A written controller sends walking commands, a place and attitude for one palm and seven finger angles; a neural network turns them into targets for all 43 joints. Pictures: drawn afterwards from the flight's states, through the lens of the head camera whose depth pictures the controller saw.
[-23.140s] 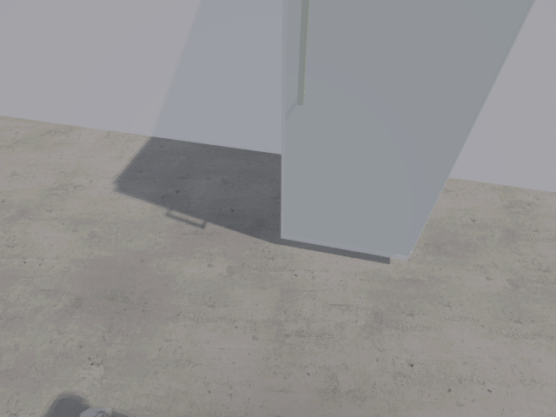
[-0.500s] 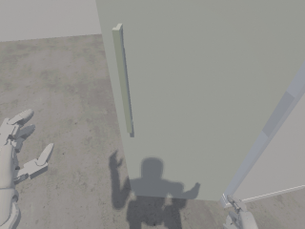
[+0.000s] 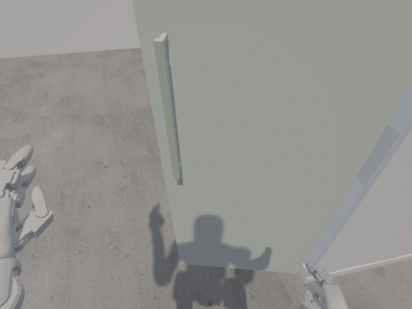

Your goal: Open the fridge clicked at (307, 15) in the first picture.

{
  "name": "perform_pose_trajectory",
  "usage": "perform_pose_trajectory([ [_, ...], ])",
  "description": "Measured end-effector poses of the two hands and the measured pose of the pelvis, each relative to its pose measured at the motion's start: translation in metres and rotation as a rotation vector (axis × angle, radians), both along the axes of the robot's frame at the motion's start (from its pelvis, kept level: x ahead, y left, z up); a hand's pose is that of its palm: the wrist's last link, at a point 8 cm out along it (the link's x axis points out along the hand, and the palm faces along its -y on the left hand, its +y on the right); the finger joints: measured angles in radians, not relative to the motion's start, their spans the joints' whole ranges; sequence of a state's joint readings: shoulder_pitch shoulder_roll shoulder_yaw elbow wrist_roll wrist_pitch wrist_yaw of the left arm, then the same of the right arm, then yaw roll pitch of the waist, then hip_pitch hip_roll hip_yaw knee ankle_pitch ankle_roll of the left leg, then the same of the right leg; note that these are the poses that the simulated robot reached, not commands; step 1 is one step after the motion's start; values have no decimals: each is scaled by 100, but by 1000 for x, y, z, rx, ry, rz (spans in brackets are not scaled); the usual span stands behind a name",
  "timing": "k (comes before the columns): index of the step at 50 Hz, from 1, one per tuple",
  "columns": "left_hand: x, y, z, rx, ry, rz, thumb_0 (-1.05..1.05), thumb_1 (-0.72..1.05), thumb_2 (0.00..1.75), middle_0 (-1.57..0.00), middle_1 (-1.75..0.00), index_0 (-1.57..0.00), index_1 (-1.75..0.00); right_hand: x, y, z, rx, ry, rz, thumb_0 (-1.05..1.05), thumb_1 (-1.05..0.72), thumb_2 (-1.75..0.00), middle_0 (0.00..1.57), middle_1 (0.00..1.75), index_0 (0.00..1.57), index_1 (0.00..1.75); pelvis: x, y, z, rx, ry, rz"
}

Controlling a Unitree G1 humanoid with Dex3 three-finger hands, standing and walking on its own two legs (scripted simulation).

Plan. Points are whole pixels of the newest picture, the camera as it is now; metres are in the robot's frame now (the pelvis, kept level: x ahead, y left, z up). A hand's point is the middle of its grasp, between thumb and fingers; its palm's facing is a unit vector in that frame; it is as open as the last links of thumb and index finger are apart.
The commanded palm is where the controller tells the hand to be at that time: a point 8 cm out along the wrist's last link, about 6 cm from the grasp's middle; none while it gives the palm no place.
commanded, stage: step back with the hand held close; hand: left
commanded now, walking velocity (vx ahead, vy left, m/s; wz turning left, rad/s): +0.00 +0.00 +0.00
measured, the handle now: (171, 118) +0.46 +0.15 +0.16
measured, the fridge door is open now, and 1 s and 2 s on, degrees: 74 74 74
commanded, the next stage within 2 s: stop stepping back and stand still in 1.24 s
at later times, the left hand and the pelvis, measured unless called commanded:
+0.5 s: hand (31, 231) +0.16 +0.28 +0.16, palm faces +0.40 -0.79 -0.47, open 7.4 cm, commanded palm +0.10 +0.32 +0.17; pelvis -0.05 +0.02 -0.01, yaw -1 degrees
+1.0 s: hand out of the picture +0.07 +0.30 +0.17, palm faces +0.49 -0.75 -0.45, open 7.4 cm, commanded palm +0.00 +0.33 +0.17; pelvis -0.13 +0.02 -0.02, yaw +3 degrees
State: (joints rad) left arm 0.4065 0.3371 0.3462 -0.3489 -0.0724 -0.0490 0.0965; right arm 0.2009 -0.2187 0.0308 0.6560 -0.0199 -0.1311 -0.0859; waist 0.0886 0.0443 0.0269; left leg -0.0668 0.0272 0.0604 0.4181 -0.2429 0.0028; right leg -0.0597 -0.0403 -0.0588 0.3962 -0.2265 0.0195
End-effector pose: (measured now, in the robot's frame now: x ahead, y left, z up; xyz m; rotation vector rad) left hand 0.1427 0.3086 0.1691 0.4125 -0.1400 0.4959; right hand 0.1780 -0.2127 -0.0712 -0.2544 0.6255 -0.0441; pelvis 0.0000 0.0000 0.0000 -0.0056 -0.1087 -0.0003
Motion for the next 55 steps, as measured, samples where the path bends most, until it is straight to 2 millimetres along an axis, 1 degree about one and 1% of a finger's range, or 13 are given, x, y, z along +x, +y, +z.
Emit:
perform_pose_trajectory([
  [5, 0, -3, 2, 6, -9, -4, 1, 89, 90, -21, -30, -21, -30, -4, -5, -1, -3, 9, -10, 2, -91, -90, 20, 30, 20, 30, -2, -2, 0, -2, 3, 1],
  [10, 7, -5, 4, 51, -30, -44, 1, 89, 90, -21, -30, -20, -30, -9, -12, 0, -20, 35, -41, 2, -91, -90, 20, 30, 20, 30, -8, 1, -1, -15, 60, 0],
  [14, 8, -8, 1, 82, 3, -102, 1, 89, 90, -21, -30, -21, -30, -19, -17, 3, -33, 44, -95, 2, -91, -90, 20, 30, 20, 30, -15, 7, -2, -8, 86, -13],
  [18, 1, -4, 2, 121, 19, -139, 1, 89, 90, -22, -30, -21, -30, -33, -18, 4, -41, 49, -137, 2, -91, -90, 20, 30, 20, 30, -24, 13, -4, -3, 94, -23],
  [22, -12, 4, 6, 151, -3, -142, 1, 89, 90, -22, -30, -21, -30, -49, -15, 4, -48, 52, -149, 2, -91, -90, 20, 30, 20, 30, -37, 18, -6, -1, 93, -25],
  [28, -40, 13, 6, 174, -57, -108, 1, 89, 90, -22, -30, -21, -30, -74, -6, 0, -44, 42, -132, 2, -91, -90, 20, 30, 20, 30, -60, 21, -13, -4, 84, -13],
  [36, -77, 12, 0, 170, -125, -67, 1, 89, 90, -22, -30, -21, -30, -105, 0, -13, -44, 52, -85, 2, -91, -90, 21, 30, 20, 30, -87, 18, -21, -16, 76, 7],
  [41, -90, 11, 1, 156, -176, -94, 1, 89, 90, -22, -30, -21, -30, -127, 0, -15, -68, 72, -83, 2, -91, -90, 21, 30, 20, 30, -103, 21, -23, -18, 77, 5],
  [44, -95, 15, 3, 170, -187, -113, 1, 89, 90, -22, -30, -21, -30, -141, 1, -14, -77, 71, -101, 2, -91, -90, 21, 30, 20, 30, -113, 25, -23, -35, 74, 11],
  [46, -100, 18, 8, 199, -189, -116, 1, 89, 90, -22, -30, -21, -30, -149, 3, -13, -75, 64, -108, 2, -91, -90, 21, 30, 20, 30, -119, 25, -22, -57, 70, 32],
  [50, -120, 23, 16, 240, -183, -96, 1, 89, 90, -22, -30, -21, -30, -159, 6, -11, -49, 66, -95, 2, -91, -90, 20, 30, 20, 30, -127, 21, -18, -68, 93, 49],
  [53, -135, 19, 13, 234, -156, -86, 1, 89, 90, -22, -30, -21, -30, -160, 6, -15, -37, 66, -64, 2, -90, -90, 21, 30, 20, 30, -137, 16, -19, -50, 125, 28],
  [55, -141, 15, 9, 200, -132, -92, 1, 89, 90, -21, -30, -21, -30, -163, 6, -16, -35, 86, -55, 2, -90, -90, 21, 30, 20, 30, -146, 16, -15, -50, 122, 15],
])
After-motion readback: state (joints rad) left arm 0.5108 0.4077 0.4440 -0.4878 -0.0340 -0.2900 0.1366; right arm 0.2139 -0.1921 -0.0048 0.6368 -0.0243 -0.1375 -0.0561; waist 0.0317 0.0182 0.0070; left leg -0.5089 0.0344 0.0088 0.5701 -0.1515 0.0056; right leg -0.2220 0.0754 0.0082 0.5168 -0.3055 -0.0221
